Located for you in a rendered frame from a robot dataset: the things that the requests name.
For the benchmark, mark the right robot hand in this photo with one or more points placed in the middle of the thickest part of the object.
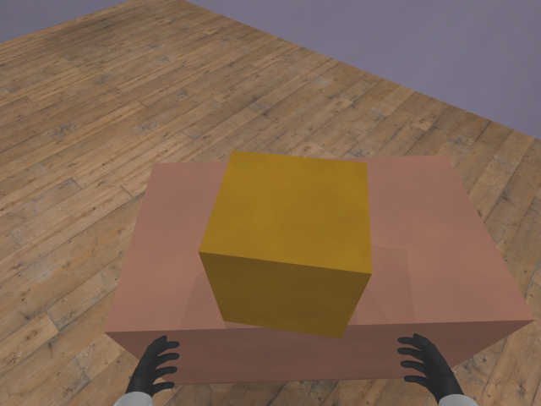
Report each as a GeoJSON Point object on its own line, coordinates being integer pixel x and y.
{"type": "Point", "coordinates": [441, 381]}

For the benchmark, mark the pedestal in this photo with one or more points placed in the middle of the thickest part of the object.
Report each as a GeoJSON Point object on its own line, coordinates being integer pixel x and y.
{"type": "Point", "coordinates": [436, 272]}

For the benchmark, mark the carton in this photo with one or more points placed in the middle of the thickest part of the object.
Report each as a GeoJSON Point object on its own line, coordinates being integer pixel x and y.
{"type": "Point", "coordinates": [287, 245]}

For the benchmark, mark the left robot hand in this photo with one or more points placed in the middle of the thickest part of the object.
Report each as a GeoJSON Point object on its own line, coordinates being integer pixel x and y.
{"type": "Point", "coordinates": [145, 373]}

